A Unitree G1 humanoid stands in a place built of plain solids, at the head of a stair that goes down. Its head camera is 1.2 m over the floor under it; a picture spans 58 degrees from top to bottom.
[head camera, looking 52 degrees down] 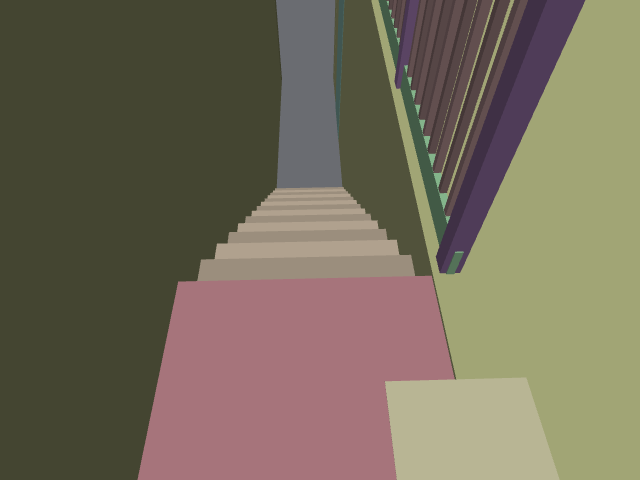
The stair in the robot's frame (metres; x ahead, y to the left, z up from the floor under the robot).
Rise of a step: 0.20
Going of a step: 0.23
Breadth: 0.84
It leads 2 degrees to the left of straight ahead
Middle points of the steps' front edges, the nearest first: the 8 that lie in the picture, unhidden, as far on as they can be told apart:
0.78 0.05 0.00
1.01 0.05 -0.19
1.23 0.06 -0.39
1.46 0.07 -0.59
1.69 0.07 -0.78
1.92 0.08 -0.98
2.15 0.08 -1.18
2.37 0.09 -1.37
